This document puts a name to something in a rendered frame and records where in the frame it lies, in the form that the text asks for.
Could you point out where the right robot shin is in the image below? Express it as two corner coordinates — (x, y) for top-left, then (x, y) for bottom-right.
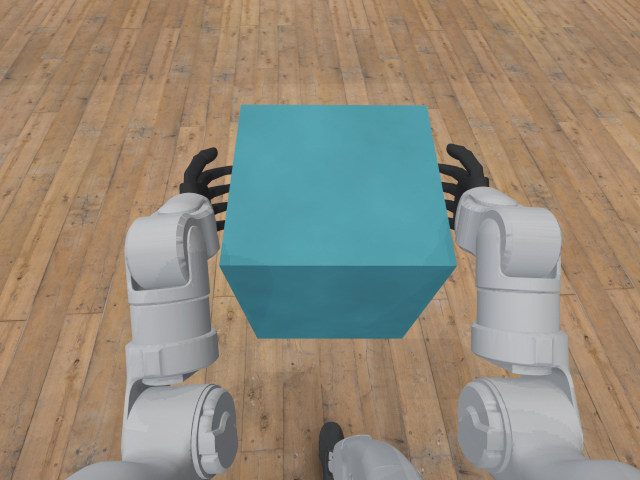
(328, 435), (372, 480)

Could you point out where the robot right foot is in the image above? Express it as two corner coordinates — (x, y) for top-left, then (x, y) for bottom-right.
(319, 422), (344, 480)

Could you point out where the left robot forearm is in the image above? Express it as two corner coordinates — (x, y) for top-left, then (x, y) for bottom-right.
(121, 193), (220, 459)

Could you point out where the robot left hand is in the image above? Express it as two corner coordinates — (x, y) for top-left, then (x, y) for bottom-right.
(180, 147), (233, 232)

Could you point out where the carton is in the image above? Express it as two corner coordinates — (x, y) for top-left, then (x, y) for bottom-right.
(219, 104), (457, 339)

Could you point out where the robot right hand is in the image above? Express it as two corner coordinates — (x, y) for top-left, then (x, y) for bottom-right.
(438, 144), (489, 231)

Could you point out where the robot right upper arm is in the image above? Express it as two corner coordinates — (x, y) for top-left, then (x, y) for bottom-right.
(457, 377), (640, 480)

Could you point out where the right robot forearm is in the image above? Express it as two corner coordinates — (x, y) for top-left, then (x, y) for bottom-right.
(454, 187), (583, 450)

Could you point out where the robot left upper arm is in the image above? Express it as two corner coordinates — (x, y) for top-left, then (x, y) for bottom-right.
(65, 384), (238, 480)

